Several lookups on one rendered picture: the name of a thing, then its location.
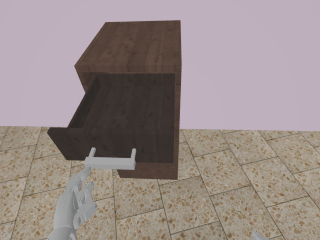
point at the cabinet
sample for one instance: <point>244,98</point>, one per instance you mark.
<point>138,47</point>

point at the left robot forearm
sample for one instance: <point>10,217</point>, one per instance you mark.
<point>62,233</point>

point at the drawer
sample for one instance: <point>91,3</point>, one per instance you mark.
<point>121,112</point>

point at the robot left hand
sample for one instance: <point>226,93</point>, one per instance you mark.
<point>75,206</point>

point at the handle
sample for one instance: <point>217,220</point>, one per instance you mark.
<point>110,162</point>

